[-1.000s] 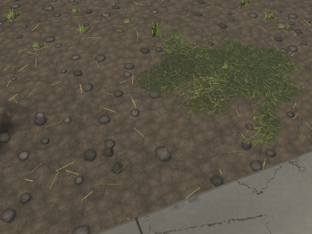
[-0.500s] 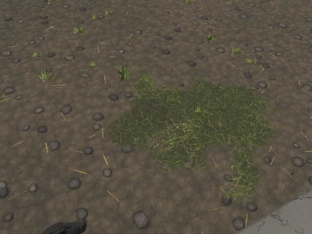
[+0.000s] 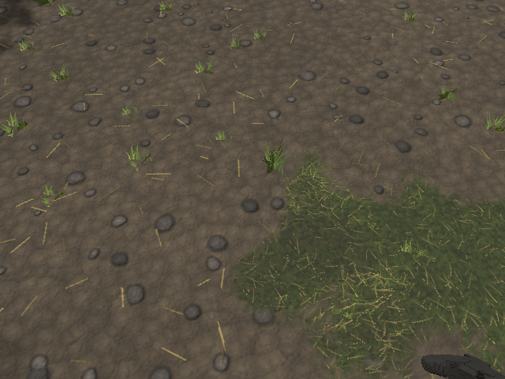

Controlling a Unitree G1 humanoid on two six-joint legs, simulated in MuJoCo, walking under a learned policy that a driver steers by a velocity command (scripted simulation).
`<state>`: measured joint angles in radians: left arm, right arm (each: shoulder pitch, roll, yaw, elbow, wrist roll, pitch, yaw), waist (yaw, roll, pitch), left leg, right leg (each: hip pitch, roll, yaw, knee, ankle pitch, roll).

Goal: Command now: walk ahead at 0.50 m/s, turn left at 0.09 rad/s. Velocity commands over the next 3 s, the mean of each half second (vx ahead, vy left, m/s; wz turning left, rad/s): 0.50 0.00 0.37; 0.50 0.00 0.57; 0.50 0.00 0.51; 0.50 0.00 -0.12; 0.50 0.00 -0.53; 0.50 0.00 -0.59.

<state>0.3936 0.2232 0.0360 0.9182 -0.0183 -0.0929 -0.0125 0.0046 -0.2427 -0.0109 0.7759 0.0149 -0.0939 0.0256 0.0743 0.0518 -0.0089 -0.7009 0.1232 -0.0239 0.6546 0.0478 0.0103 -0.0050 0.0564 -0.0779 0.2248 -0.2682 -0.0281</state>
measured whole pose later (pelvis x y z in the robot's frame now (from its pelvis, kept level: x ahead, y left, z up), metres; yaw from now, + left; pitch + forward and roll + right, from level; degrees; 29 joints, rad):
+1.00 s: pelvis +0.54 +0.10 +0.00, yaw +30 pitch +2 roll -2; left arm 0.35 0.27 0.08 0.84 0.00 -0.08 0.01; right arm 0.10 -0.28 -0.07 0.63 0.02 -0.02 0.04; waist 0.09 0.05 0.02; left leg -0.71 0.10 -0.03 0.78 -0.04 0.01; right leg 0.00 -0.01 -0.18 0.27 -0.30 0.02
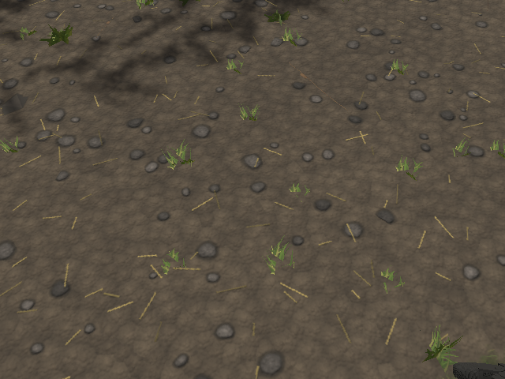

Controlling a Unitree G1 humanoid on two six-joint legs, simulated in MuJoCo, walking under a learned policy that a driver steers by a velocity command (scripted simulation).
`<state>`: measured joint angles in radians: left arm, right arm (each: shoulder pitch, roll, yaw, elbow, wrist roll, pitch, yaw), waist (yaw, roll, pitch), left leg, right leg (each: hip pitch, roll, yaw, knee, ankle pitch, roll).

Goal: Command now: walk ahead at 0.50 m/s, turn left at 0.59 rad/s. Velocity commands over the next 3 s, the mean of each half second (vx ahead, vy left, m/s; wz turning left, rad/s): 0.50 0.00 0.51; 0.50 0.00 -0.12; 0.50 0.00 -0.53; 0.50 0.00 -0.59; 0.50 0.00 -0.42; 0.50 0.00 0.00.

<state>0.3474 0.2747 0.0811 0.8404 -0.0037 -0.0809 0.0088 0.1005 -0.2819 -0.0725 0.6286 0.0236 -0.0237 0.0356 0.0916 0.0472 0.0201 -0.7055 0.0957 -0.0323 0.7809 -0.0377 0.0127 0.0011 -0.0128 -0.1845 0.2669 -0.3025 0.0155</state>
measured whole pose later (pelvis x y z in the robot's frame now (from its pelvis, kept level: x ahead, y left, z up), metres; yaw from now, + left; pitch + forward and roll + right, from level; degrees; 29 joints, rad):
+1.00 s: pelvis +0.55 +0.10 +0.01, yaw +9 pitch +3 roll +0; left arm 0.40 0.27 0.06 0.80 -0.03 -0.05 0.00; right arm 0.05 -0.26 -0.04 0.64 0.00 -0.10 0.01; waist 0.11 0.03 0.02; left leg -0.57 0.03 -0.10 0.55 -0.02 -0.04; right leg -0.12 0.08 0.12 0.36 -0.27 -0.05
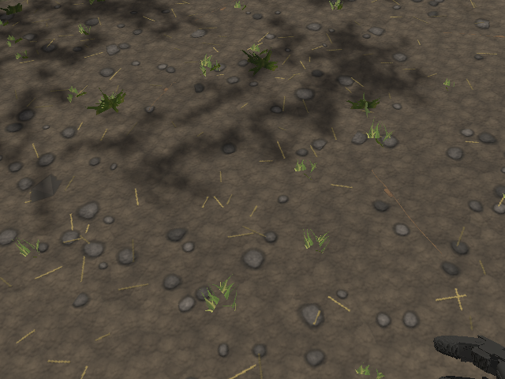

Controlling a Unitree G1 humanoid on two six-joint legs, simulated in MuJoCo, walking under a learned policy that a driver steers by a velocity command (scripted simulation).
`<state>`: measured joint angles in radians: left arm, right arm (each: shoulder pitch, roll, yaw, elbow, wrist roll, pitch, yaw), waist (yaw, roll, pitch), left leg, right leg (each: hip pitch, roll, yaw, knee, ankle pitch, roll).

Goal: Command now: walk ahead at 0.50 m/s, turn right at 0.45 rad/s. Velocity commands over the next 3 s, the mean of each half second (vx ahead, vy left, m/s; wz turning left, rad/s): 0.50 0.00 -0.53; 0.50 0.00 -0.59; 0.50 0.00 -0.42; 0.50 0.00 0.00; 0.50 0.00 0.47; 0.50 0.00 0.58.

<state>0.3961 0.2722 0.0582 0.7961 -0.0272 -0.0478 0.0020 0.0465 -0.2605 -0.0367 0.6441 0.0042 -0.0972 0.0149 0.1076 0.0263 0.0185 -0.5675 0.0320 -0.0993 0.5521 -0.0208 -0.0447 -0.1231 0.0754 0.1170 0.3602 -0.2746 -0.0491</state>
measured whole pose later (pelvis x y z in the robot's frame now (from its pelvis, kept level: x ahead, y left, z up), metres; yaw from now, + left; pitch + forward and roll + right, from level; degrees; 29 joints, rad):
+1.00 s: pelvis +0.51 -0.14 -0.01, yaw -36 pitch +2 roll +0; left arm 0.38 0.29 0.07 0.71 -0.03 -0.03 0.01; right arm 0.01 -0.28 -0.04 0.68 0.00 -0.10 0.03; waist 0.09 0.04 0.02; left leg -0.57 0.02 -0.10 0.52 0.03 -0.05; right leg -0.10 0.11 0.19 0.42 -0.34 -0.07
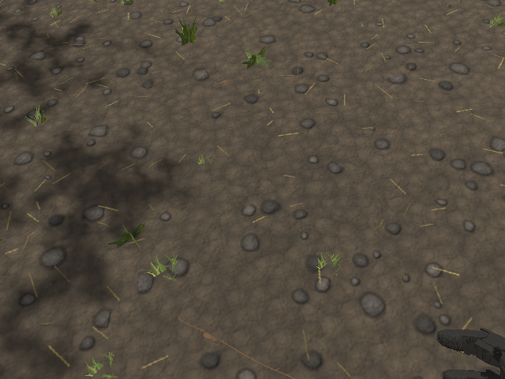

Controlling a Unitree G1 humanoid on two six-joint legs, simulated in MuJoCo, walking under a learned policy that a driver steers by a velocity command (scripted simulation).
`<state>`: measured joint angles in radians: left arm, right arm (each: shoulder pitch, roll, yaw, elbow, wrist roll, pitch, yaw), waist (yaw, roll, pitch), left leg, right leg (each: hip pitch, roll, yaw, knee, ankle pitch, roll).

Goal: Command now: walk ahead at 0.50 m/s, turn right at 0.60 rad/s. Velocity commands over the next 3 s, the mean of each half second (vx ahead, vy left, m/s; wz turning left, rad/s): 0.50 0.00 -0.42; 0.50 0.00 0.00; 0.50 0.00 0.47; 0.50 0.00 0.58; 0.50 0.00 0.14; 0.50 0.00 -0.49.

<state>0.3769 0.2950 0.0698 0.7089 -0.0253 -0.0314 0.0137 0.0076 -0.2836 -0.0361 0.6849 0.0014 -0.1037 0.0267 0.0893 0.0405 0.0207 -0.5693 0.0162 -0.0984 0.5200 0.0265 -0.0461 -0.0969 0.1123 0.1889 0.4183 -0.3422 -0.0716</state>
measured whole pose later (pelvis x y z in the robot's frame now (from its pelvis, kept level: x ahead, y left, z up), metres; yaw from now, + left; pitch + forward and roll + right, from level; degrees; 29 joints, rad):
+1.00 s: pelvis +0.53 -0.09 +0.00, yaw -10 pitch +2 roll -2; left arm 0.35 0.29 0.06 0.83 -0.01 -0.07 0.00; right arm 0.08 -0.27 -0.03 0.77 0.02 -0.06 0.05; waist 0.07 0.05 0.01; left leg -0.63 0.07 -0.02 0.59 0.05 0.02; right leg 0.06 0.05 -0.09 0.21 -0.30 -0.02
